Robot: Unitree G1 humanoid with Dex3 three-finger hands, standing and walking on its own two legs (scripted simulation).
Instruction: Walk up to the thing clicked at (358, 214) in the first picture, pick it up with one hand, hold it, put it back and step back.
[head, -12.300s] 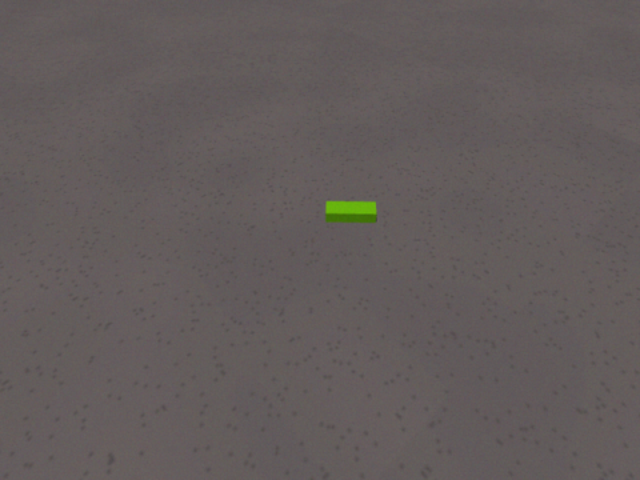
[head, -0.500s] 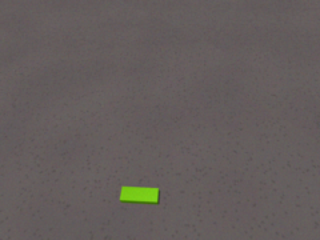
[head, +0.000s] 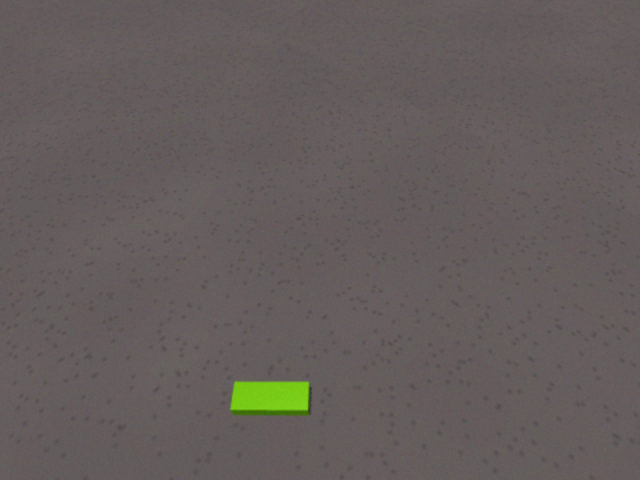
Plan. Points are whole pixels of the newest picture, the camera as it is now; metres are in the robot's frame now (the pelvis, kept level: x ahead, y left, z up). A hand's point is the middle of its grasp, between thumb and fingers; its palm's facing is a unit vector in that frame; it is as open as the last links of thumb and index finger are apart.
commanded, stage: walk up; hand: left
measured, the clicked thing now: (271, 398) +0.44 +0.22 -0.74
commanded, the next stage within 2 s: stand in 1.42 s
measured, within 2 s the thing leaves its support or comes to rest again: neither
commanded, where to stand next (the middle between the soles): +0.05 -0.03 m, yaw +0 degrees
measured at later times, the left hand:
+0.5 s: hand out of the picture +0.11 +0.22 -0.14, palm faces -0.04 -0.94 -0.33, open 7.4 cm
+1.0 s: hand out of the picture +0.10 +0.23 -0.13, palm faces -0.01 -0.95 -0.33, open 7.4 cm
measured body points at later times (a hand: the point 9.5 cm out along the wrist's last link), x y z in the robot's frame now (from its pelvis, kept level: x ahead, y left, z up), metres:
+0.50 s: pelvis +0.01 -0.02 +0.01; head +0.02 -0.03 +0.46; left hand +0.11 +0.27 -0.11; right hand +0.07 -0.34 -0.12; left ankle -0.01 +0.12 -0.73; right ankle +0.00 -0.14 -0.73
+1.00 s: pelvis +0.01 -0.02 +0.02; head +0.01 -0.02 +0.47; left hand +0.10 +0.28 -0.11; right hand +0.09 -0.33 -0.11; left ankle -0.01 +0.12 -0.73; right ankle +0.00 -0.14 -0.73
